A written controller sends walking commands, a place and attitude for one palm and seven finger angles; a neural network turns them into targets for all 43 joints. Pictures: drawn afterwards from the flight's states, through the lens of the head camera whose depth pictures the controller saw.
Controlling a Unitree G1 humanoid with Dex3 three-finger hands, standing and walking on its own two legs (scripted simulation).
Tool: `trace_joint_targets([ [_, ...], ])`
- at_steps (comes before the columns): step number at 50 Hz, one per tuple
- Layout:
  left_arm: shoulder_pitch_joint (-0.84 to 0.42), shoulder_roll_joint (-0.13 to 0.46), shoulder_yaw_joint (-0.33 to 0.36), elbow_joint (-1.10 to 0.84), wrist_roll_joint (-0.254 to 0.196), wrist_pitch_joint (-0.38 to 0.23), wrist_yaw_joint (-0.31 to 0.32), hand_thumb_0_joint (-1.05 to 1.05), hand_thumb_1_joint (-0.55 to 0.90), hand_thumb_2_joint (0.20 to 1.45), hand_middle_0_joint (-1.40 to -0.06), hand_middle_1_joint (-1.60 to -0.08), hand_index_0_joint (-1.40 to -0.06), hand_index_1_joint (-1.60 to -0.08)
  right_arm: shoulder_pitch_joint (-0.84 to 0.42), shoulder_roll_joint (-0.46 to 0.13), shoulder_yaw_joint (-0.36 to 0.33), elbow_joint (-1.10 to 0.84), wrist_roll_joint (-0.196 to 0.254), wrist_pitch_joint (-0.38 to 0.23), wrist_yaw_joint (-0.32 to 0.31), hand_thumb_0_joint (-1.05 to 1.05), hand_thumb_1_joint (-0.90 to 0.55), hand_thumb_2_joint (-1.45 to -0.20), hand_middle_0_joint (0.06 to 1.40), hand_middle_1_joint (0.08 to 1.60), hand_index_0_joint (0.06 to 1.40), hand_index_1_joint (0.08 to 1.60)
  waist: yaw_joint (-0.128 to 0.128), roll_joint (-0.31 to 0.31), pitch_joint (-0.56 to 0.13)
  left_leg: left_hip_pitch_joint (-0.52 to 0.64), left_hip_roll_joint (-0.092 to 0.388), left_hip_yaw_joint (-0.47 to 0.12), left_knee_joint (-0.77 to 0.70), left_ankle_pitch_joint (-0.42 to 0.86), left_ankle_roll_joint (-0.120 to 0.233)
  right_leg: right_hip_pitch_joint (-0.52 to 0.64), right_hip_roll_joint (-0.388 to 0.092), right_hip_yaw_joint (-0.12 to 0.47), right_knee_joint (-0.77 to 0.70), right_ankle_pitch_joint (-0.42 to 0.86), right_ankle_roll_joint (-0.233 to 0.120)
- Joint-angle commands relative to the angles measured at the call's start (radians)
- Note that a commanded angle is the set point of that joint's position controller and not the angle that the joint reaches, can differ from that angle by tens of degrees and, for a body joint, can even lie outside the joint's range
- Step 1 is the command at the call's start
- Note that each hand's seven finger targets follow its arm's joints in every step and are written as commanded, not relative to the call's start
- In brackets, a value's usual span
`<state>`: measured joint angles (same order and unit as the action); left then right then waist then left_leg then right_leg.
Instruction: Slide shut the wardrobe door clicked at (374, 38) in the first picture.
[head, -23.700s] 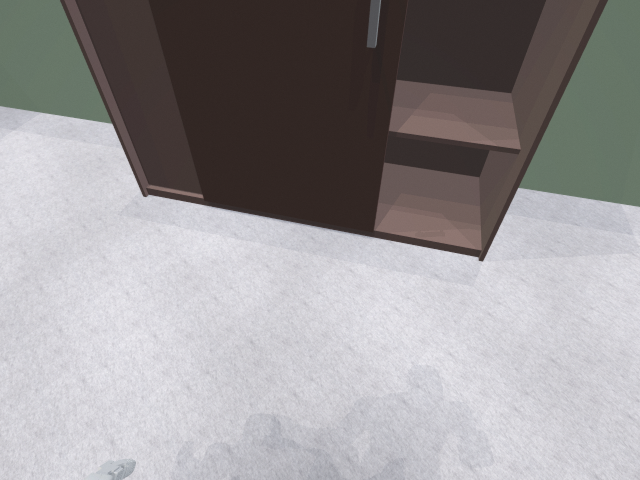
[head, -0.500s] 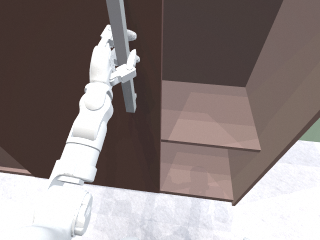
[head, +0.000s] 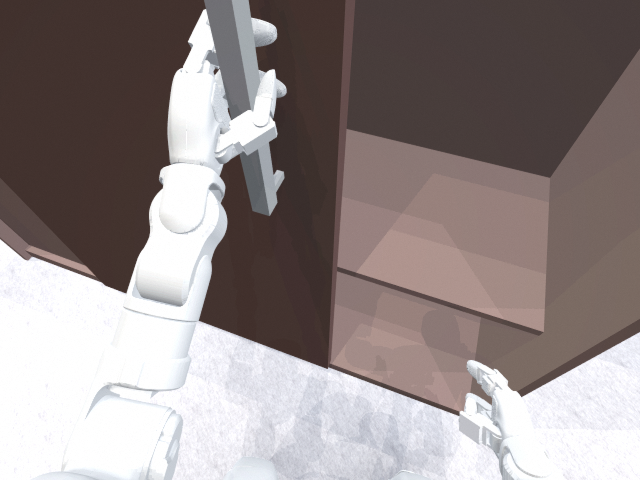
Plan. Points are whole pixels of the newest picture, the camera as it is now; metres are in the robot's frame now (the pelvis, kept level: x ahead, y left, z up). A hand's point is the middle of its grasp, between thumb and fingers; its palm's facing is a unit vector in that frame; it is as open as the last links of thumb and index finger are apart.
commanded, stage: step sideways, sliding the door along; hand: left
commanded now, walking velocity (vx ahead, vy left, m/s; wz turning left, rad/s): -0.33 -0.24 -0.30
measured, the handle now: (256, 95) +0.43 +0.14 +0.23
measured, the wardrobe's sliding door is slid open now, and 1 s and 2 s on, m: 0.41 0.13 0.00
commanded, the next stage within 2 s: stop walking and hold the door there in 2.00 s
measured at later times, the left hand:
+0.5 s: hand (437, 168) +0.35 -0.04 +0.23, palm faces -0.06 -0.99 -0.09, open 6.8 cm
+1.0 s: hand (586, 204) +0.32 -0.15 +0.24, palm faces -0.08 -0.99 -0.05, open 6.7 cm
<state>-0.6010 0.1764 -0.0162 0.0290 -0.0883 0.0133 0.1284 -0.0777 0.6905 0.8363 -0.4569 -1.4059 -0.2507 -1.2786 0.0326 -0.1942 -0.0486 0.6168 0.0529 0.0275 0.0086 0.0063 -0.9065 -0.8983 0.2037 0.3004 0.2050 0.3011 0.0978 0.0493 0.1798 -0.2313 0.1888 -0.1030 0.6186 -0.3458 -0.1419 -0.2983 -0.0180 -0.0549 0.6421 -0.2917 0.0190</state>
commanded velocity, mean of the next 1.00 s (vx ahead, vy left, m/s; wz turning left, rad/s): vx -0.14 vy -0.27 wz -0.24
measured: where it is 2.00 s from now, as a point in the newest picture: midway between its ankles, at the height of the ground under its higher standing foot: outside the picture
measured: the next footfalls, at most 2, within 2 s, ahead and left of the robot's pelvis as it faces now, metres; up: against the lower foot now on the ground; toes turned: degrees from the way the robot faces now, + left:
left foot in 0.22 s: +0.06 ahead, +0.11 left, +0.00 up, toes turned +7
right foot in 0.76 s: +0.05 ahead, -0.23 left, +0.00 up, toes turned -6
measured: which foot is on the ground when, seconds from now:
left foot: down 0.00-0.08, up 0.10-0.20, down 0.22-0.80, up 0.82-1.00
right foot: down 0.00-0.64, up 0.66-0.74, down 0.76-1.00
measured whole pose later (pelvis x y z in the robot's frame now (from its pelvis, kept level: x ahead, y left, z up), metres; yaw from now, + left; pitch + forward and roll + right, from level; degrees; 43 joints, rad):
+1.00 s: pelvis -0.05 -0.19 +0.02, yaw -9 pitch -1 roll +4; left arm -0.37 0.15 0.00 -0.16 -0.09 -0.01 0.16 -0.01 0.73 0.82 -0.46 -1.41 -0.13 -1.31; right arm 0.06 -0.19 -0.04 0.62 0.04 0.08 0.02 0.01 -0.91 -0.90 0.20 0.30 0.20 0.30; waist 0.03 -0.02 0.14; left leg -0.27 0.02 0.08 0.75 -0.43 -0.02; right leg -0.33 0.08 0.01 0.51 -0.16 -0.13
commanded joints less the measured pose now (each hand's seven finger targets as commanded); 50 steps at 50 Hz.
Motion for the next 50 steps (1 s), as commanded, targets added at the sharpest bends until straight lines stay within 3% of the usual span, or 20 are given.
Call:
trace_joint_targets([
  [1,-0.356,-0.132,-0.257,-0.466,0.015,-0.187,-0.081,0.0,0.9,0.9,-0.45,-1.4,-0.45,-1.4,-0.06,-0.107,-0.041,-0.173,0.013,-0.04,0.02,0.0,-0.9,-0.9,0.2,0.3,0.2,0.3,-0.125,0.121,-0.508,0.288,0.129,0.073,0.07,0.98,0.172,0.126,-0.009,0.05,-0.076,0.241,-0.029],
  [2,-0.355,-0.117,-0.257,-0.521,0.025,-0.191,-0.085,0.0,0.9,0.9,-0.45,-1.4,-0.45,-1.4,-0.055,-0.101,-0.036,-0.182,0.021,-0.041,0.023,0.0,-0.9,-0.9,0.2,0.3,0.2,0.3,-0.123,-0.003,-0.536,0.234,0.06,0.108,0.171,0.891,0.222,0.216,-0.037,0.062,-0.152,0.465,-0.042],
  [4,-0.303,-0.058,-0.218,-0.542,0.029,-0.187,-0.087,0.0,0.9,0.9,-0.45,-1.4,-0.45,-1.4,-0.086,-0.073,-0.035,-0.194,0.033,-0.056,0.008,0.0,-0.9,-0.9,0.2,0.3,0.2,0.3,-0.114,-0.331,-0.524,-0.065,-0.104,0.152,0.319,0.077,0.184,0.437,-0.185,0.208,-0.119,1.104,-0.134],
  [6,-0.234,-0.089,-0.246,-0.557,0.021,-0.185,-0.075,0.0,0.9,0.9,-0.45,-1.4,-0.45,-1.4,-0.081,-0.041,-0.007,-0.195,0.024,-0.069,-0.002,0.0,-0.9,-0.9,0.2,0.3,0.2,0.3,-0.097,-0.334,-0.481,-0.132,-0.098,0.107,0.222,-0.134,0.138,0.41,-0.225,0.235,-0.086,1.121,-0.135],
  [9,-0.262,-0.135,-0.306,-0.705,0.002,-0.216,-0.071,0.0,0.9,0.9,-0.45,-1.4,-0.45,-1.4,-0.085,-0.059,-0.002,-0.184,0.011,-0.068,-0.003,0.0,-0.9,-0.9,0.2,0.3,0.2,0.3,-0.127,-0.187,-0.531,0.103,0.003,0.149,-0.098,0.32,0.151,0.3,-0.174,0.167,-0.008,0.854,-0.087],
  [11,-0.18,-0.17,-0.335,-0.693,0.002,-0.218,-0.084,0.0,0.9,0.9,-0.45,-1.4,-0.45,-1.4,-0.091,-0.118,-0.037,-0.212,-0.006,-0.047,0.02,0.0,-0.9,-0.9,0.2,0.3,0.2,0.3,-0.118,0.134,-0.558,0.406,0.285,-0.066,-0.108,1.073,0.273,-0.041,-0.039,0.103,0.201,0.112,-0.002],
  [12,-0.162,-0.192,-0.345,-0.649,0.024,-0.218,-0.099,0.0,0.9,0.9,-0.45,-1.4,-0.45,-1.4,-0.075,-0.126,-0.035,-0.222,-0.014,-0.034,0.046,0.0,-0.9,-0.9,0.2,0.3,0.2,0.3,-0.112,0.133,-0.553,0.373,0.343,-0.077,-0.102,1.156,0.325,-0.073,-0.015,0.15,0.331,-0.203,-0.006],
  [16,-0.206,-0.146,-0.307,-0.68,0.051,-0.22,-0.079,0.0,0.9,0.9,-0.45,-1.4,-0.45,-1.4,-0.101,-0.105,-0.025,-0.217,-0.021,-0.042,0.064,0.0,-0.9,-0.9,0.2,0.3,0.2,0.3,-0.111,0.265,-0.433,0.344,0.262,0.143,-0.028,1.073,0.234,-0.078,-0.023,0.095,0.166,-0.105,-0.02],
  [18,-0.199,-0.124,-0.292,-0.669,0.057,-0.218,-0.077,0.0,0.9,0.9,-0.45,-1.4,-0.45,-1.4,-0.103,-0.093,-0.017,-0.225,-0.008,-0.041,0.06,0.0,-0.9,-0.9,0.2,0.3,0.2,0.3,-0.117,0.152,-0.459,0.302,0.222,0.168,0.094,0.994,0.189,0.077,-0.007,0.046,-0.037,0.063,-0.021],
  [20,-0.177,-0.049,-0.245,-0.675,0.072,-0.214,-0.072,0.0,0.9,0.9,-0.45,-1.4,-0.45,-1.4,-0.091,-0.073,-0.008,-0.23,0.022,-0.036,0.04,0.0,-0.9,-0.9,0.2,0.3,0.2,0.3,-0.123,-0.159,-0.495,0.2,0.072,0.219,0.25,0.691,0.141,0.254,-0.054,0.063,-0.188,0.649,-0.031],
  [22,-0.098,-0.001,-0.192,-0.701,0.053,-0.214,-0.058,0.0,0.9,0.9,-0.45,-1.4,-0.45,-1.4,-0.116,-0.05,-0.012,-0.229,0.016,-0.052,0.01,0.0,-0.9,-0.9,0.2,0.3,0.2,0.3,-0.097,-0.433,-0.515,-0.089,-0.114,0.166,0.38,-0.175,0.104,0.409,-0.24,0.344,-0.103,1.395,-0.156],
  [23,-0.095,-0.008,-0.193,-0.699,0.046,-0.217,-0.056,0.0,0.9,0.9,-0.45,-1.4,-0.45,-1.4,-0.108,-0.043,-0.011,-0.208,0.008,-0.062,0.01,0.0,-0.9,-0.9,0.2,0.3,0.2,0.3,-0.087,-0.446,-0.494,-0.137,-0.112,0.11,0.423,-0.279,0.121,0.395,-0.27,0.368,-0.082,1.384,-0.174],
  [26,-0.091,-0.075,-0.242,-0.776,0.024,-0.238,-0.043,0.0,0.9,0.9,-0.45,-1.4,-0.45,-1.4,-0.107,-0.013,0.029,-0.165,-0.013,-0.07,0.008,0.0,-0.9,-0.9,0.2,0.3,0.2,0.3,-0.113,-0.207,-0.498,-0.124,-0.073,0.132,0.067,-0.119,0.116,0.447,-0.238,0.311,-0.038,1.206,-0.155],
  [29,-0.088,-0.023,-0.214,-0.762,0.025,-0.249,-0.039,0.0,0.9,0.9,-0.45,-1.4,-0.45,-1.4,-0.111,-0.042,-0.006,-0.169,-0.009,-0.04,0.004,0.0,-0.9,-0.9,0.2,0.3,0.2,0.3,-0.127,-0.183,-0.565,0.198,0.02,0.174,-0.154,0.428,0.123,0.312,-0.164,0.225,0.019,0.941,-0.084],
  [32,-0.029,-0.054,-0.192,-0.612,0.052,-0.228,-0.079,0.0,0.9,0.9,-0.45,-1.4,-0.45,-1.4,-0.107,-0.093,-0.03,-0.194,-0.022,0.002,0.039,0.0,-0.9,-0.9,0.2,0.3,0.2,0.3,-0.112,0.099,-0.53,0.424,0.357,-0.015,-0.136,1.121,0.317,-0.083,-0.002,0.142,0.229,-0.182,0.001],
  [34,-0.12,-0.005,-0.134,-0.629,0.074,-0.216,-0.072,0.0,0.9,0.9,-0.45,-1.4,-0.45,-1.4,-0.146,-0.082,-0.022,-0.196,-0.028,-0.001,0.041,0.0,-0.9,-0.9,0.2,0.3,0.2,0.3,-0.102,0.194,-0.475,0.298,0.358,0.091,-0.119,0.978,0.282,-0.056,-0.025,0.147,0.207,-0.193,-0.009],
  [37,-0.166,-0.008,-0.143,-0.601,0.052,-0.193,-0.064,0.0,0.9,0.9,-0.45,-1.4,-0.45,-1.4,-0.145,-0.074,-0.014,-0.202,-0.008,0.0,0.041,0.0,-0.9,-0.9,0.2,0.3,0.2,0.3,-0.113,0.184,-0.438,0.165,0.258,0.179,0.031,0.735,0.19,0.13,-0.031,0.113,-0.006,0.06,-0.023],
  [40,-0.139,0.048,-0.124,-0.571,0.032,-0.157,-0.051,0.0,0.9,0.9,-0.45,-1.4,-0.45,-1.4,-0.126,-0.053,-0.014,-0.224,0.019,-0.003,0.014,0.0,-0.9,-0.9,0.2,0.3,0.2,0.3,-0.107,-0.385,-0.47,-0.044,-0.122,0.215,0.37,-0.165,0.137,0.215,-0.215,0.374,-0.242,0.873,-0.145],
  [42,-0.155,0.041,-0.116,-0.581,0.022,-0.157,-0.052,0.0,0.9,0.9,-0.45,-1.4,-0.45,-1.4,-0.117,-0.053,-0.023,-0.187,0.004,-0.015,0.015,0.0,-0.9,-0.9,0.2,0.3,0.2,0.3,-0.089,-0.316,-0.462,-0.092,-0.123,0.08,0.525,-0.221,0.122,0.175,-0.225,0.427,-0.232,0.742,-0.159],
  [50,-0.185,0.049,-0.11,-0.506,0.017,-0.173,-0.022,0.0,0.9,0.9,-0.45,-1.4,-0.45,-1.4,-0.08,-0.089,-0.016,-0.15,-0.004,0.021,-0.012,0.0,-0.9,-0.9,0.2,0.3,0.2,0.3,-0.094,-0.152,-0.548,0.082,-0.113,0.193,-0.155,0.065,0.139,0.309,-0.108,0.329,-0.221,0.567,-0.118],
])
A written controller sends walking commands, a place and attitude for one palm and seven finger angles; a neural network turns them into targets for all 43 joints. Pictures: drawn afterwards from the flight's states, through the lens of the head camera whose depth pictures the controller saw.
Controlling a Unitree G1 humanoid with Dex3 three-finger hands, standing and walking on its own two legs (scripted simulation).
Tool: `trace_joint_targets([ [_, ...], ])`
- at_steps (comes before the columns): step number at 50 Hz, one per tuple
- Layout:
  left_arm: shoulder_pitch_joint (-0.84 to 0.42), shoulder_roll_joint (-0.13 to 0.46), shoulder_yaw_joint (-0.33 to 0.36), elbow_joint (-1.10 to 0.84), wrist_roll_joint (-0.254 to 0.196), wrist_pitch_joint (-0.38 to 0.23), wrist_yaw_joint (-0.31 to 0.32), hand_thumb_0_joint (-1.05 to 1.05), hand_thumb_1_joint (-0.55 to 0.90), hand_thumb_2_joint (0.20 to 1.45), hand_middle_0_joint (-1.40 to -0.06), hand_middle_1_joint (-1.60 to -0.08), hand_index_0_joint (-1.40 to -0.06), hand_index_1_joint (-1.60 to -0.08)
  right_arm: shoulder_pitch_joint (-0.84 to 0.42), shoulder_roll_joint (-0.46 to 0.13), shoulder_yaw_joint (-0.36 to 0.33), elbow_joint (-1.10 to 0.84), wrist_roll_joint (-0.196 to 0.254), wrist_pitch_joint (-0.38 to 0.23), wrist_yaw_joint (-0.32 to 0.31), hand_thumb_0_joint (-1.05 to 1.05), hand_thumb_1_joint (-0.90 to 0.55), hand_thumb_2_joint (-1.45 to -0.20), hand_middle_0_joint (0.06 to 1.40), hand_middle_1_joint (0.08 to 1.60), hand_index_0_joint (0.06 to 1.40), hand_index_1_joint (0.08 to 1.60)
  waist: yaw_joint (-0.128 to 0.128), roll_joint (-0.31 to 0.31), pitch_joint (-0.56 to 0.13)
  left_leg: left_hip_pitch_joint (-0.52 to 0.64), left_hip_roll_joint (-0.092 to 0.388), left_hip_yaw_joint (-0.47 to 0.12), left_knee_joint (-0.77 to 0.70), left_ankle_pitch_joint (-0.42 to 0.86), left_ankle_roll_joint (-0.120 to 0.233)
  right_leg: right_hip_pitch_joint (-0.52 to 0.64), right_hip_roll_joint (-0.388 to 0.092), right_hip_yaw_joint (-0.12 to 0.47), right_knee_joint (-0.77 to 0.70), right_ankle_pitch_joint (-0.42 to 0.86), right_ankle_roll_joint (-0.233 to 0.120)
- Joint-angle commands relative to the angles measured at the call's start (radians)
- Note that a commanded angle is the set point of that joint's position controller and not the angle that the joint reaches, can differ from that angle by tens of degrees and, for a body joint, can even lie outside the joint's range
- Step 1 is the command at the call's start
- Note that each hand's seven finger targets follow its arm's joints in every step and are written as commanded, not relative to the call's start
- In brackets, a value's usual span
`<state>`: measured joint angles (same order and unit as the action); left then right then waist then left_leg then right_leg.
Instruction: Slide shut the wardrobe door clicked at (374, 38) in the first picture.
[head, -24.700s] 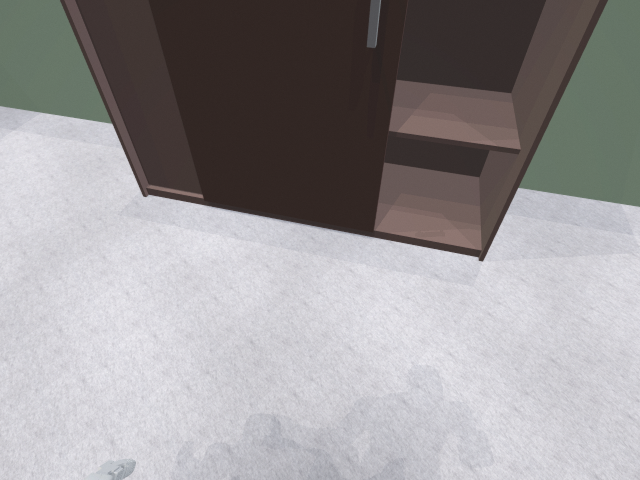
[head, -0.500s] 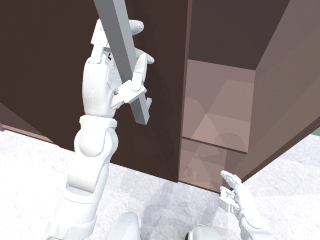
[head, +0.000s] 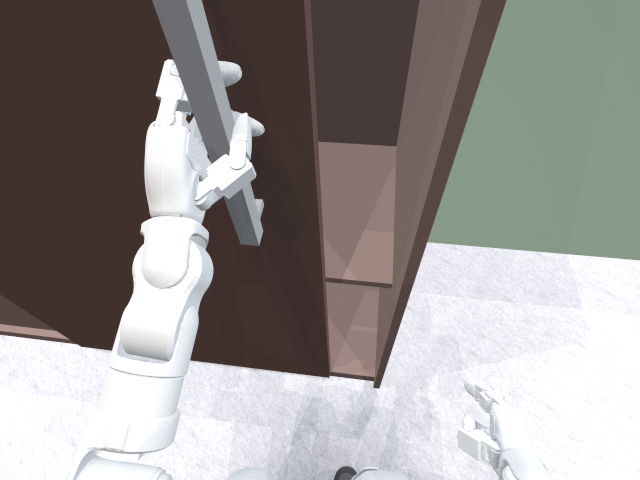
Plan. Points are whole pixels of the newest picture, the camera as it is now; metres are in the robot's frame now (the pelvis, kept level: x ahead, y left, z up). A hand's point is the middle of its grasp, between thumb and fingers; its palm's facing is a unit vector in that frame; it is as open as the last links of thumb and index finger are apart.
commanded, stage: step sideways, sliding the door along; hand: left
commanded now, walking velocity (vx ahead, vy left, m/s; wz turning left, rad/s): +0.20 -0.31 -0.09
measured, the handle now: (229, 133) +0.40 +0.12 +0.22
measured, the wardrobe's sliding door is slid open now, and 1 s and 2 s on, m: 0.13 0.00 0.00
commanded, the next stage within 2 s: stop walking and hold the door there in 1.00 s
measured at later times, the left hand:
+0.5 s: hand (359, 166) +0.36 -0.01 +0.22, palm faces +0.10 -0.99 -0.06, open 6.4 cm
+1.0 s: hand (391, 166) +0.36 -0.04 +0.22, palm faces +0.25 -0.96 -0.10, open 6.5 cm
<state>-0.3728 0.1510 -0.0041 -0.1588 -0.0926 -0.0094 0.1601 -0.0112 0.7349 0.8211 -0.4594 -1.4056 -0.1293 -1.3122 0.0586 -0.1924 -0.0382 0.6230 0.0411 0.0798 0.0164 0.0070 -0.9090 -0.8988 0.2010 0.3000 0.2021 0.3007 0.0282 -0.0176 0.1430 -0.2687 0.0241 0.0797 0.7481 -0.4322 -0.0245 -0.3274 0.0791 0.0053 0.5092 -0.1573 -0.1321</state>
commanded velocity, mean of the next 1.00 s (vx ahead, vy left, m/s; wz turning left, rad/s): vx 0.13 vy -0.30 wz -0.05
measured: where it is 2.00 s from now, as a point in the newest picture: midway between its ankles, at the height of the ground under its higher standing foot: outside the picture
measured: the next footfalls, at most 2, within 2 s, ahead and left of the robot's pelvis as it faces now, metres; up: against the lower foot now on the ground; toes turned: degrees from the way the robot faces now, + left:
left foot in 0.06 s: +0.00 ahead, +0.14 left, +0.00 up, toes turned +7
right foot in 0.28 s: +0.04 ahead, -0.20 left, +0.00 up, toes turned -3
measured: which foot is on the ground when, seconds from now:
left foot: up 0.00-0.04, down 0.06-0.60, up 0.62-0.82, down 0.84-1.00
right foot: down 0.00-0.08, up 0.10-0.26, down 0.28-0.86, up 0.88-1.00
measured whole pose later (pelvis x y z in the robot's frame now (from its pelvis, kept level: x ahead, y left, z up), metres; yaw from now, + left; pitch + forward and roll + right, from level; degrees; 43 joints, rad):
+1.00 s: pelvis -0.02 -0.21 +0.00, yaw +1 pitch -5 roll +0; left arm -0.55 0.21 0.06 0.05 -0.08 0.06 0.16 -0.05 0.71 0.82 -0.46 -1.41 -0.20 -1.30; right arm 0.06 -0.21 -0.04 0.58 0.05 0.12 0.03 0.01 -0.91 -0.90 0.20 0.30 0.20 0.30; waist 0.13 0.05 0.19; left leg -0.17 0.11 0.07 0.54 -0.28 -0.06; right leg -0.35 0.04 0.01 0.86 -0.37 0.02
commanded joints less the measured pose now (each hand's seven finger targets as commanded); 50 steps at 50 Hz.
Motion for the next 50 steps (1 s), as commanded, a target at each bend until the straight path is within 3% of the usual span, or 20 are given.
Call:
trace_joint_targets([
  [1,-0.434,0.064,-0.139,-0.325,0.022,-0.149,-0.059,0.0,0.9,0.9,-0.45,-1.4,-0.45,-1.4,-0.1,-0.103,-0.031,-0.156,0.007,-0.026,-0.021,0.0,-0.9,-0.9,0.2,0.3,0.2,0.3,-0.032,-0.042,-0.528,0.232,0.093,0.013,-0.376,0.272,0.038,0.272,-0.176,0.242,-0.054,0.365,0.066],
  [3,-0.458,0.036,-0.155,-0.28,0.01,-0.141,-0.078,0.0,0.9,0.9,-0.45,-1.4,-0.45,-1.4,-0.127,-0.145,-0.052,-0.181,0.007,-0.017,-0.019,0.0,-0.9,-0.9,0.2,0.3,0.2,0.3,-0.031,0.233,-0.502,0.383,0.4,-0.255,-0.379,0.579,0.175,0.006,-0.05,0.11,0.203,0.056,0.161],
  [5,-0.464,0.073,-0.083,-0.195,0.023,-0.128,-0.087,0.0,0.9,0.9,-0.45,-1.4,-0.45,-1.4,-0.144,-0.122,-0.042,-0.177,-0.005,-0.002,-0.013,0.0,-0.9,-0.9,0.2,0.3,0.2,0.3,-0.007,0.303,-0.437,0.369,0.538,-0.312,-0.369,0.817,0.275,-0.143,-0.046,0.143,0.58,-0.24,0.167],
  [8,-0.568,0.027,-0.122,-0.229,0.019,-0.126,-0.101,0.0,0.9,0.9,-0.45,-1.4,-0.45,-1.4,-0.112,-0.119,-0.034,-0.143,-0.018,0.004,-0.011,0.0,-0.9,-0.9,0.2,0.3,0.2,0.3,-0.02,0.227,-0.4,0.44,0.446,-0.114,-0.265,0.89,0.178,-0.179,-0.107,0.089,0.366,-0.236,0.114],
  [12,-0.599,-0.002,-0.145,-0.164,0.02,-0.112,-0.107,0.0,0.9,0.9,-0.45,-1.4,-0.45,-1.4,-0.095,-0.138,-0.036,-0.17,0.017,0.005,-0.008,0.0,-0.9,-0.9,0.2,0.3,0.2,0.3,-0.037,0.135,-0.448,0.305,0.324,-0.015,-0.098,0.828,0.089,0.174,-0.031,-0.087,0.002,-0.021,0.116],
  [14,-0.606,0.044,-0.118,-0.168,0.024,-0.1,-0.099,0.0,0.9,0.9,-0.45,-1.4,-0.45,-1.4,-0.099,-0.114,-0.032,-0.17,0.036,0.003,-0.018,0.0,-0.9,-0.9,0.2,0.3,0.2,0.3,-0.044,-0.075,-0.471,0.156,0.182,0.027,0.097,0.599,0.049,0.34,-0.147,0.059,-0.119,0.345,0.059],
  [16,-0.584,0.042,-0.121,-0.153,0.018,-0.085,-0.072,0.0,0.9,0.9,-0.45,-1.4,-0.45,-1.4,-0.085,-0.111,-0.034,-0.13,0.033,-0.014,-0.031,0.0,-0.9,-0.9,0.2,0.3,0.2,0.3,-0.049,-0.181,-0.45,0.005,0.047,-0.038,0.124,0.08,0.007,0.349,-0.286,0.246,-0.097,0.625,-0.048],
  [18,-0.63,0.02,-0.143,-0.135,0.014,-0.09,-0.074,0.0,0.9,0.9,-0.45,-1.4,-0.45,-1.4,-0.091,-0.081,-0.021,-0.106,0.015,-0.015,-0.034,0.0,-0.9,-0.9,0.2,0.3,0.2,0.3,-0.049,-0.111,-0.41,0.031,0.071,-0.074,-0.006,-0.047,0.034,0.255,-0.285,0.227,-0.083,0.48,-0.01],
  [20,-0.69,-0.041,-0.213,-0.185,-0.001,-0.107,-0.072,0.0,0.9,0.9,-0.45,-1.4,-0.45,-1.4,-0.1,-0.069,-0.005,-0.092,0.013,-0.027,-0.044,0.0,-0.9,-0.9,0.2,0.3,0.2,0.3,-0.082,0.062,-0.429,0.21,0.085,-0.043,-0.276,0.212,0.038,0.177,-0.218,0.106,0.005,0.294,0.047],
  [22,-0.64,-0.055,-0.216,-0.16,-0.013,-0.111,-0.085,0.0,0.9,0.9,-0.45,-1.4,-0.45,-1.4,-0.117,-0.115,-0.03,-0.135,0.007,-0.018,-0.037,0.0,-0.9,-0.9,0.2,0.3,0.2,0.3,-0.054,0.277,-0.459,0.327,0.347,-0.284,-0.323,0.607,0.145,0.049,-0.081,-0.032,0.211,0.054,0.134],
  [24,-0.631,-0.038,-0.18,-0.07,-0.006,-0.096,-0.107,0.0,0.9,0.9,-0.45,-1.4,-0.45,-1.4,-0.11,-0.119,-0.029,-0.144,0.016,-0.007,-0.011,0.0,-0.9,-0.9,0.2,0.3,0.2,0.3,-0.023,0.166,-0.434,0.329,0.429,-0.265,-0.359,0.72,0.191,0.004,-0.068,-0.001,0.303,-0.259,0.137],
  [27,-0.684,-0.035,-0.188,-0.133,-0.001,-0.117,-0.108,0.0,0.9,0.9,-0.45,-1.4,-0.45,-1.4,-0.117,-0.095,-0.018,-0.143,0.016,-0.019,-0.002,0.0,-0.9,-0.9,0.2,0.3,0.2,0.3,-0.03,0.279,-0.41,0.262,0.348,-0.131,-0.167,0.812,0.132,0.17,-0.095,0.004,0.03,-0.083,0.114],
  [29,-0.672,0.012,-0.161,-0.128,0.018,-0.101,-0.106,0.0,0.9,0.9,-0.45,-1.4,-0.45,-1.4,-0.101,-0.078,-0.023,-0.158,0.038,-0.017,-0.006,0.0,-0.9,-0.9,0.2,0.3,0.2,0.3,-0.032,-0.059,-0.479,0.127,0.146,-0.01,0.09,0.572,0.047,0.383,-0.181,0.109,-0.153,0.359,0.072],
  [30,-0.628,0.03,-0.14,-0.081,0.016,-0.087,-0.098,0.0,0.9,0.9,-0.45,-1.4,-0.45,-1.4,-0.124,-0.081,-0.04,-0.154,0.044,-0.029,-0.017,0.0,-0.9,-0.9,0.2,0.3,0.2,0.3,-0.027,-0.293,-0.445,-0.071,0.021,-0.037,0.231,0.081,0.008,0.453,-0.283,0.318,-0.159,0.592,-0.01],
  [33,-0.677,-0.049,-0.208,-0.155,0.011,-0.118,-0.101,0.0,0.9,0.9,-0.45,-1.4,-0.45,-1.4,-0.089,-0.061,-0.027,-0.126,0.012,-0.034,-0.014,0.0,-0.9,-0.9,0.2,0.3,0.2,0.3,-0.03,-0.112,-0.414,-0.135,0.026,-0.108,0.316,-0.07,0.016,0.402,-0.303,0.27,-0.137,0.678,0.065],
  [37,-0.663,-0.105,-0.273,-0.18,0.006,-0.138,-0.085,0.0,0.9,0.9,-0.45,-1.4,-0.45,-1.4,-0.102,-0.057,-0.011,-0.145,0.015,-0.031,-0.021,0.0,-0.9,-0.9,0.2,0.3,0.2,0.3,-0.031,-0.08,-0.483,-0.046,0.017,-0.042,-0.085,0.073,0.017,0.499,-0.269,0.209,-0.076,0.687,-0.002],
  [40,-0.62,-0.063,-0.263,-0.195,0.002,-0.124,-0.078,0.0,0.9,0.9,-0.45,-1.4,-0.45,-1.4,-0.106,-0.078,-0.024,-0.162,0.027,-0.02,-0.024,0.0,-0.9,-0.9,0.2,0.3,0.2,0.3,-0.025,-0.036,-0.511,0.143,0.08,-0.009,-0.308,0.317,0.033,0.455,-0.245,0.166,-0.029,0.699,0.166],
  [42,-0.605,-0.091,-0.282,-0.191,-0.012,-0.115,-0.088,0.0,0.9,0.9,-0.45,-1.4,-0.45,-1.4,-0.11,-0.12,-0.037,-0.189,0.036,-0.01,-0.009,0.0,-0.9,-0.9,0.2,0.3,0.2,0.3,-0.032,0.098,-0.533,0.43,0.335,-0.243,-0.318,0.714,0.167,0.149,-0.143,0.079,0.145,0.411,0.279],
  [44,-0.606,-0.086,-0.245,-0.14,-0.008,-0.096,-0.105,0.0,0.9,0.9,-0.45,-1.4,-0.45,-1.4,-0.121,-0.133,-0.032,-0.208,0.021,0.004,0.011,0.0,-0.9,-0.9,0.2,0.3,0.2,0.3,-0.023,0.172,-0.458,0.404,0.524,-0.394,-0.341,0.862,0.283,-0.079,-0.099,0.147,0.432,-0.261,0.199],
  [50,-0.697,-0.095,-0.253,-0.187,0.003,-0.087,-0.117,0.0,0.9,0.9,-0.45,-1.4,-0.45,-1.4,-0.082,-0.135,-0.032,-0.2,0.021,-0.02,0.028,0.0,-0.9,-0.9,0.2,0.3,0.2,0.3,-0.043,0.163,-0.447,0.435,0.387,-0.105,-0.259,0.989,0.159,-0.012,-0.086,-0.012,0.277,-0.199,0.149],
])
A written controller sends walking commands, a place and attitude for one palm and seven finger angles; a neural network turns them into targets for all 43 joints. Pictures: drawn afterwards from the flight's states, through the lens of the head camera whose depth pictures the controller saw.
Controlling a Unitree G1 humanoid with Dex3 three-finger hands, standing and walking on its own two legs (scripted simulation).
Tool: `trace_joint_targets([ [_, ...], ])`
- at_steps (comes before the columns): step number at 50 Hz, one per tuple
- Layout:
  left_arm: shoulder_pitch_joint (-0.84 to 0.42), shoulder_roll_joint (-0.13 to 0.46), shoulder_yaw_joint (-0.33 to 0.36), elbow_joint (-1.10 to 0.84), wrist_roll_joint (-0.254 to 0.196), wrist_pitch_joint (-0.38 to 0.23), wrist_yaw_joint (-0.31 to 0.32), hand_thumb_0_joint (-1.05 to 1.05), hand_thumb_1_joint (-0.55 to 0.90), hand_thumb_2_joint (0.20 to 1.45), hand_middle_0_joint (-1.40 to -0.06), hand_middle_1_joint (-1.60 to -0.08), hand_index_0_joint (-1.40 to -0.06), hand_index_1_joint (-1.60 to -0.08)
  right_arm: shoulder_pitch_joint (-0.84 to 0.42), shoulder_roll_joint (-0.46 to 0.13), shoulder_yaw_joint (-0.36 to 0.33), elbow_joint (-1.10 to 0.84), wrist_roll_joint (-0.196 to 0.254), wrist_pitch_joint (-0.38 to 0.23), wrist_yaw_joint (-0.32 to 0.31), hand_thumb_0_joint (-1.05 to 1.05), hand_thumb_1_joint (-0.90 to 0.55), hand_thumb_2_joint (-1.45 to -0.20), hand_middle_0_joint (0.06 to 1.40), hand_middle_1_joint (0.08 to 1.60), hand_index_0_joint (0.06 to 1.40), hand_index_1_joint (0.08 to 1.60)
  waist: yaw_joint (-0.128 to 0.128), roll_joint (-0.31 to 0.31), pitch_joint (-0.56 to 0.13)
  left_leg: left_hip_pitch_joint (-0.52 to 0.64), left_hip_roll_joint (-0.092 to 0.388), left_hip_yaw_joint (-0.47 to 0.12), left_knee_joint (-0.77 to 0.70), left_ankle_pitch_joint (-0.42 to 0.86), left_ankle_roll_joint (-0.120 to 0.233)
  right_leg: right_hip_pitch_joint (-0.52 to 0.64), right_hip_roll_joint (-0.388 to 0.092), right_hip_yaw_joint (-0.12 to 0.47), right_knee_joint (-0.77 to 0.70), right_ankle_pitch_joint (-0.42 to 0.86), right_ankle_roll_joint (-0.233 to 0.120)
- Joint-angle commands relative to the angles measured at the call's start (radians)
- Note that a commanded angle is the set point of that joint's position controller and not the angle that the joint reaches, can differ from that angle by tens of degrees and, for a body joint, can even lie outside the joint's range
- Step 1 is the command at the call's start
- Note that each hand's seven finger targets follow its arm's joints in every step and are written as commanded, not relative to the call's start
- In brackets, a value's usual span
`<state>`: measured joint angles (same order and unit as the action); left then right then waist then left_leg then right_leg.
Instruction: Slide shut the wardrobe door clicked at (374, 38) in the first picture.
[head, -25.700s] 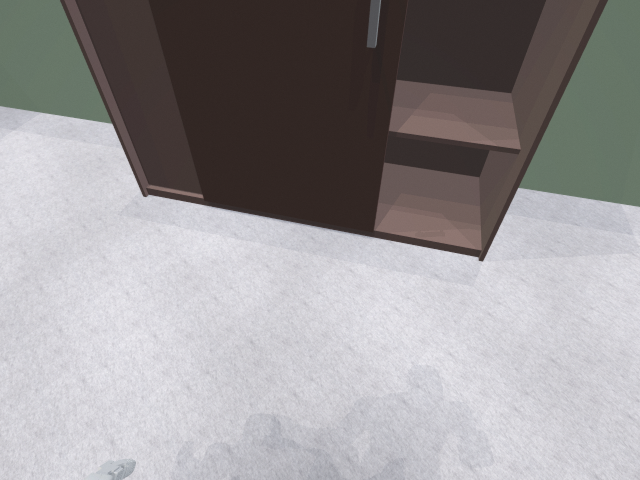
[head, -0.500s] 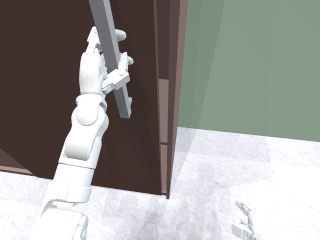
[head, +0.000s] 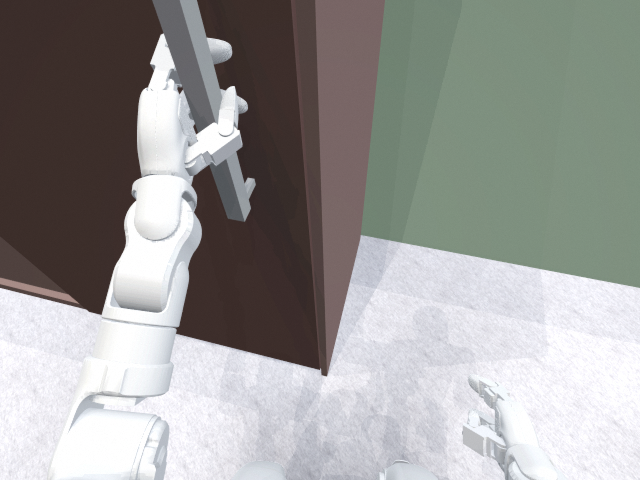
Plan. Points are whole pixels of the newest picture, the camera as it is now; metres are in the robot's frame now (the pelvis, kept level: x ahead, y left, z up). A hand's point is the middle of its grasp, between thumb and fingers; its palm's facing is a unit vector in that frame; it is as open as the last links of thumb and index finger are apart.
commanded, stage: stop walking and hold the door there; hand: left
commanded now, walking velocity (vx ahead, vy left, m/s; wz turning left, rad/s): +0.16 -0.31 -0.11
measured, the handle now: (219, 108) +0.42 +0.19 +0.22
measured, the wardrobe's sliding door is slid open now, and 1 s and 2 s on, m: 0.00 0.00 0.00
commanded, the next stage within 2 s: none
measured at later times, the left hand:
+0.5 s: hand (228, 127) +0.39 +0.17 +0.22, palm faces +0.40 -0.89 -0.20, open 6.4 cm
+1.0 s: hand (228, 129) +0.39 +0.17 +0.22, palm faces +0.31 -0.94 -0.14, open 6.4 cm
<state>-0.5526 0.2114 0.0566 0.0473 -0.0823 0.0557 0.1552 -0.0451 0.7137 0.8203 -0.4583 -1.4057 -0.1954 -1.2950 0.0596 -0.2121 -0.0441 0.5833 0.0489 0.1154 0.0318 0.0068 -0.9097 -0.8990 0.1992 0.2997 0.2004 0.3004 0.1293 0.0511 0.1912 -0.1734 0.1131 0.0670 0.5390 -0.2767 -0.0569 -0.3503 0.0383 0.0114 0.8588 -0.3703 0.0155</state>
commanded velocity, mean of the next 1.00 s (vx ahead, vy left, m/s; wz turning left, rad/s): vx -0.02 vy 0.06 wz -0.01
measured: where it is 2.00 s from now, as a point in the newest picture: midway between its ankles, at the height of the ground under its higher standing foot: outside the picture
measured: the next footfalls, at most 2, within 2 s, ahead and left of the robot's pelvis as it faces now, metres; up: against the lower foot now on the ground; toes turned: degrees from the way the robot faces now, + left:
right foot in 0.16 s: +0.07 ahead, -0.22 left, +0.00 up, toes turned -3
left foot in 0.36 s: +0.06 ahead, +0.06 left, +0.00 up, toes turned -2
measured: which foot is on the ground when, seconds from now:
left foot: down 0.00-0.22, up 0.24-0.34, down 0.36-1.00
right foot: up 0.00-0.14, down 0.16-1.00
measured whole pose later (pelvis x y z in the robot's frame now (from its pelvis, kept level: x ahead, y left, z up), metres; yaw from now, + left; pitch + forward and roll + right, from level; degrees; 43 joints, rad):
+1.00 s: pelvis +0.00 -0.03 +0.00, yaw -7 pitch -2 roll +0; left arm -0.34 0.39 0.29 0.19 -0.08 -0.07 0.15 -0.10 0.66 0.79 -0.46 -1.41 -0.25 -1.36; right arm 0.23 -0.19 0.01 0.75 0.04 -0.01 -0.08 0.01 -0.90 -0.90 0.21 0.30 0.21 0.30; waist -0.02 0.02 -0.01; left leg -0.22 0.06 0.18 0.52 -0.27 0.02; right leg -0.25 -0.07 0.10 0.44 -0.17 0.10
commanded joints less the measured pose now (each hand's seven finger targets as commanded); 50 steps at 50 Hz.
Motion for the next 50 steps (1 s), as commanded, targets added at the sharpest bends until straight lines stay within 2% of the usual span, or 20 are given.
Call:
trace_joint_targets([
  [1,-0.515,-0.129,-0.294,-0.392,-0.005,-0.158,-0.112,0.0,0.9,0.9,-0.45,-1.4,-0.45,-1.4,-0.083,-0.13,-0.027,-0.156,0.01,-0.055,0.012,0.0,-0.9,-0.9,0.2,0.3,0.2,0.3,-0.151,0.109,-0.485,0.314,0.289,-0.082,-0.054,0.81,0.184,0.03,-0.039,-0.036,-0.093,0.034,0.001],
  [5,-0.485,-0.092,-0.254,-0.373,-0.003,-0.164,-0.108,0.0,0.9,0.9,-0.45,-1.4,-0.45,-1.4,-0.075,-0.138,-0.033,-0.152,0.016,-0.073,0.015,0.0,-0.9,-0.9,0.2,0.3,0.2,0.3,-0.158,0.243,-0.465,0.289,0.263,-0.049,-0.018,0.78,0.135,0.1,-0.032,-0.087,-0.21,0.122,0.006],
  [6,-0.234,0.502,0.346,-0.032,0.031,-0.157,-0.047,0.0,0.9,0.9,-0.45,-1.4,-0.45,-1.4,-0.016,-0.193,-0.043,-0.058,0.004,-0.052,-0.009,0.0,-0.9,-0.9,0.2,0.3,0.2,0.3,-0.12,0.261,-0.453,0.27,0.243,-0.005,0.007,0.777,0.111,0.072,-0.029,-0.087,-0.269,0.175,0.014],
  [7,-0.217,0.269,0.135,-0.084,0.017,-0.148,-0.075,0.0,0.9,0.9,-0.45,-1.4,-0.45,-1.4,-0.029,-0.156,-0.037,-0.097,0.005,-0.048,-0.004,0.0,-0.9,-0.9,0.2,0.3,0.2,0.3,-0.123,0.195,-0.454,0.217,0.202,-0.009,0.099,0.682,0.081,0.183,-0.048,-0.092,-0.385,0.343,0.01],
  [8,-0.257,0.316,0.178,-0.103,0.023,-0.149,-0.068,0.0,0.9,0.9,-0.45,-1.4,-0.45,-1.4,-0.039,-0.135,-0.028,-0.103,0.015,-0.061,-0.012,0.0,-0.9,-0.9,0.2,0.3,0.2,0.3,-0.129,0.072,-0.479,0.177,0.127,0.047,0.211,0.561,0.054,0.262,-0.092,-0.046,-0.463,0.626,0.001],
  [9,-0.278,0.327,0.158,-0.131,0.018,-0.151,-0.074,0.0,0.9,0.9,-0.45,-1.4,-0.45,-1.4,-0.034,-0.117,-0.021,-0.089,0.021,-0.078,-0.022,0.0,-0.9,-0.9,0.2,0.3,0.2,0.3,-0.16,-0.056,-0.519,0.055,0.049,0.063,0.258,0.347,0.044,0.376,-0.191,0.06,-0.437,0.906,-0.035],
  [10,-0.239,0.401,0.225,-0.095,0.02,-0.142,-0.068,0.0,0.9,0.9,-0.45,-1.4,-0.45,-1.4,-0.039,-0.119,-0.016,-0.07,0.02,-0.091,-0.04,0.0,-0.9,-0.9,0.2,0.3,0.2,0.3,-0.162,-0.115,-0.504,-0.061,-0.022,0.043,0.263,0.013,0.056,0.402,-0.254,0.14,-0.437,1.022,-0.064],
  [11,-0.193,0.452,0.293,-0.101,0.011,-0.144,-0.054,0.0,0.9,0.9,-0.45,-1.4,-0.45,-1.4,-0.048,-0.116,-0.012,-0.064,0.02,-0.1,-0.055,0.0,-0.9,-0.9,0.2,0.3,0.2,0.3,-0.145,-0.188,-0.507,-0.123,-0.04,0.008,0.29,-0.119,0.03,0.43,-0.278,0.165,-0.426,1.098,-0.088],
  [12,-0.183,0.463,0.327,-0.091,0.005,-0.153,-0.049,0.0,0.9,0.9,-0.45,-1.4,-0.45,-1.4,-0.057,-0.118,-0.009,-0.062,0.017,-0.112,-0.066,0.0,-0.9,-0.9,0.2,0.3,0.2,0.3,-0.127,-0.212,-0.484,-0.147,-0.029,-0.045,0.245,-0.167,0.046,0.42,-0.292,0.178,-0.422,1.081,-0.092],
  [14,-0.167,0.466,0.354,-0.134,0.003,-0.163,-0.036,0.0,0.9,0.9,-0.45,-1.4,-0.45,-1.4,-0.051,-0.121,0.004,-0.047,0.005,-0.135,-0.085,0.0,-0.9,-0.9,0.2,0.3,0.2,0.3,-0.129,-0.191,-0.489,-0.117,-0.035,-0.033,0.078,-0.081,0.058,0.451,-0.276,0.157,-0.401,1.104,-0.074],
  [15,-0.131,0.512,0.401,-0.097,0.004,-0.159,-0.024,0.0,0.9,0.9,-0.45,-1.4,-0.45,-1.4,-0.052,-0.138,0.004,-0.033,0.004,-0.138,-0.097,0.0,-0.9,-0.9,0.2,0.3,0.2,0.3,-0.133,-0.165,-0.478,-0.085,-0.034,-0.015,-0.01,0.011,0.06,0.445,-0.263,0.133,-0.389,1.068,-0.054],
  [16,-0.106,0.494,0.395,-0.098,0.0,-0.164,-0.02,0.0,0.9,0.9,-0.45,-1.4,-0.45,-1.4,-0.032,-0.137,0.001,-0.036,0.006,-0.141,-0.103,0.0,-0.9,-0.9,0.2,0.3,0.2,0.3,-0.131,-0.221,-0.517,-0.039,-0.024,-0.001,-0.076,0.111,0.061,0.468,-0.25,0.106,-0.371,1.025,-0.035],
  [18,-0.057,0.498,0.403,-0.086,-0.001,-0.165,-0.02,0.0,0.9,0.9,-0.45,-1.4,-0.45,-1.4,-0.04,-0.167,-0.023,-0.056,0.015,-0.146,-0.11,0.0,-0.9,-0.9,0.2,0.3,0.2,0.3,-0.124,-0.221,-0.529,0.04,0.009,0.011,-0.077,0.3,0.066,0.408,-0.241,0.108,-0.373,0.971,-0.012],
  [19,-0.039,0.466,0.37,-0.08,0.0,-0.163,-0.028,0.0,0.9,0.9,-0.45,-1.4,-0.45,-1.4,-0.038,-0.178,-0.029,-0.062,0.021,-0.145,-0.107,0.0,-0.9,-0.9,0.2,0.3,0.2,0.3,-0.123,-0.193,-0.523,0.057,0.019,0.003,-0.064,0.323,0.067,0.366,-0.238,0.125,-0.391,0.896,-0.009],
  [20,-0.021,0.447,0.345,-0.094,-0.004,-0.163,-0.031,0.0,0.9,0.9,-0.45,-1.4,-0.45,-1.4,-0.046,-0.186,-0.034,-0.069,0.021,-0.146,-0.108,0.0,-0.9,-0.9,0.2,0.3,0.2,0.3,-0.129,-0.092,-0.506,0.076,0.026,0.016,-0.063,0.351,0.069,0.339,-0.235,0.118,-0.401,0.862,-0.009],
  [22,-0.012,0.486,0.366,-0.098,0.009,-0.175,-0.02,0.0,0.9,0.9,-0.45,-1.4,-0.45,-1.4,-0.032,-0.187,-0.031,-0.062,0.019,-0.148,-0.113,0.0,-0.9,-0.9,0.2,0.3,0.2,0.3,-0.132,-0.024,-0.497,0.074,0.031,0.021,-0.049,0.369,0.071,0.314,-0.225,0.101,-0.398,0.814,-0.009],
  [26,0.022,0.506,0.387,-0.038,0.007,-0.175,-0.012,0.0,0.9,0.9,-0.45,-1.4,-0.45,-1.4,-0.019,-0.201,-0.035,-0.06,0.021,-0.144,-0.121,0.0,-0.9,-0.9,0.2,0.3,0.2,0.3,-0.128,-0.091,-0.446,0.023,0.027,-0.016,-0.077,0.203,0.077,0.252,-0.197,0.095,-0.452,0.502,-0.003],
  [30,-0.015,0.468,0.347,-0.024,0.009,-0.192,-0.007,0.0,0.9,0.9,-0.45,-1.4,-0.45,-1.4,-0.025,-0.209,-0.031,-0.053,0.01,-0.154,-0.128,0.0,-0.9,-0.9,0.2,0.3,0.2,0.3,-0.13,0.024,-0.346,-0.021,0.056,-0.061,-0.174,0.004,0.101,0.122,-0.144,0.069,-0.477,0.193,-0.003],
  [45,-0.084,0.387,0.268,-0.044,0.015,-0.19,-0.004,0.0,0.9,0.9,-0.45,-1.4,-0.45,-1.4,0.012,-0.171,-0.009,-0.008,-0.003,-0.179,-0.13,0.0,-0.9,-0.9,0.2,0.3,0.2,0.3,-0.134,-0.02,-0.37,0.002,0.078,-0.041,-0.19,-0.003,0.097,0.118,-0.122,0.049,-0.446,0.245,0.007],
  [50,-0.077,0.393,0.274,-0.069,0.012,-0.191,-0.003,0.0,0.9,0.9,-0.45,-1.4,-0.45,-1.4,0.012,-0.163,-0.009,0.003,-0.004,-0.18,-0.13,0.0,-0.9,-0.9,0.2,0.3,0.2,0.3,-0.136,-0.026,-0.394,0.055,0.074,-0.021,-0.157,0.101,0.094,0.121,-0.132,0.059,-0.447,0.332,0.004],
])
